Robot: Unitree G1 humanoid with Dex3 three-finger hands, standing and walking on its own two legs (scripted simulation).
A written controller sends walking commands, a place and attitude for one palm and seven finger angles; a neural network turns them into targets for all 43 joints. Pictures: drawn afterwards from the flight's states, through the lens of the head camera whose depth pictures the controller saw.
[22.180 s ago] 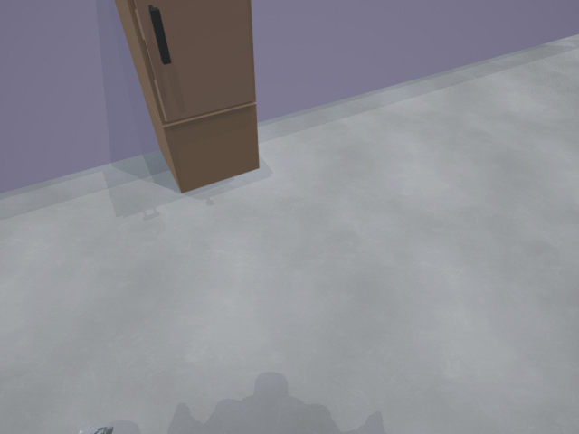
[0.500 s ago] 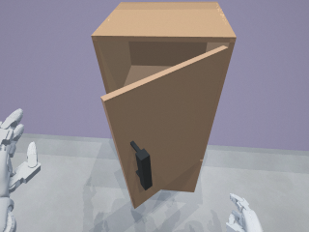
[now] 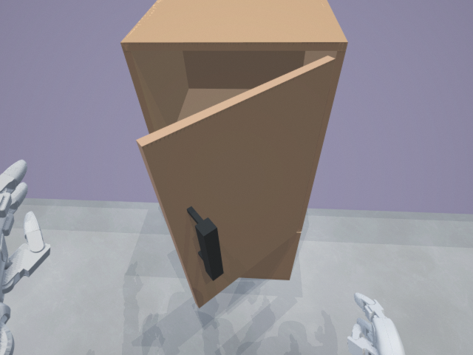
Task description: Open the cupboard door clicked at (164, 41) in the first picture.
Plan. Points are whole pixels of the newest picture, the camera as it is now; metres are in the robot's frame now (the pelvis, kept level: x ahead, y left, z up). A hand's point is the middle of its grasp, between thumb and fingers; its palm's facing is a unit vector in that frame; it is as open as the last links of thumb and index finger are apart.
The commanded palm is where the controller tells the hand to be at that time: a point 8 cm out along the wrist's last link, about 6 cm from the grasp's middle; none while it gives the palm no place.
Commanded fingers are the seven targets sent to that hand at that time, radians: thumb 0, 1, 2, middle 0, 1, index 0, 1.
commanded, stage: step back with the hand held close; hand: left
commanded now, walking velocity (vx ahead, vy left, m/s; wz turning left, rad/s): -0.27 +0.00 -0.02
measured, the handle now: (204, 243) +0.32 +0.10 -0.01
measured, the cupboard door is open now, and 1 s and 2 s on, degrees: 42 42 42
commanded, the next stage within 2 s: stop stepping back and stand still in 1.16 s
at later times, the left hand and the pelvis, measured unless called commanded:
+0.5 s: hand out of the picture +0.13 +0.29 +0.15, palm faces +0.39 -0.77 -0.51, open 7.4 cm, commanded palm +0.07 +0.33 +0.17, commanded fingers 0.00 0.90 0.90 -0.20 -0.30 -0.20 -0.30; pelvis -0.07 +0.03 -0.01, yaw +1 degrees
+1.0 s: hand out of the picture +0.06 +0.31 +0.17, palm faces +0.47 -0.77 -0.44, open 7.4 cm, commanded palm +0.00 +0.33 +0.17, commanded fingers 0.00 0.90 0.90 -0.20 -0.30 -0.20 -0.30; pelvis -0.14 +0.03 -0.01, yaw +1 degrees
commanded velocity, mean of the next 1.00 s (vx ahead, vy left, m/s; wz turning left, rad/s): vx -0.32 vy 0.00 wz -0.03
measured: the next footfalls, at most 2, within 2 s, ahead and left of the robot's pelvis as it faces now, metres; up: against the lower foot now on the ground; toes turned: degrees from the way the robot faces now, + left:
right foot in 1.08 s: -0.23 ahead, -0.11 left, +0.00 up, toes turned -1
left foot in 1.20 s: -0.05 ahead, +0.10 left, +0.00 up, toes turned -3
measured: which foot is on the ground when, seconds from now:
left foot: down 0.00-1.00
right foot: down 0.00-0.80, up 0.82-1.00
